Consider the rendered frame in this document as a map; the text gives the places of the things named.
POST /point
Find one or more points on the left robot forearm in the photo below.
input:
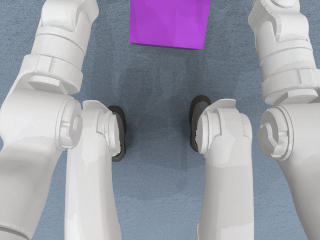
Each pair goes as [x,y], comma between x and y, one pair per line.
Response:
[59,48]

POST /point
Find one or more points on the right robot foot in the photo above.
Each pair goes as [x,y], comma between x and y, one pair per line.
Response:
[198,105]

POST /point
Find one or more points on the left robot shin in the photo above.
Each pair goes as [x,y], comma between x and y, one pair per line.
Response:
[94,104]

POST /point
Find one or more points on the robot right upper arm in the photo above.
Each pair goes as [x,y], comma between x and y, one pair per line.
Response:
[290,133]

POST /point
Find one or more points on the robot left upper arm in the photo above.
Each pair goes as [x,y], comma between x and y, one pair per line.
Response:
[36,127]

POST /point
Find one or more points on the carton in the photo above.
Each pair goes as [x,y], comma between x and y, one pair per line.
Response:
[178,24]

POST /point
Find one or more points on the right robot forearm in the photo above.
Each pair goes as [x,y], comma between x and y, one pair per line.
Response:
[285,53]

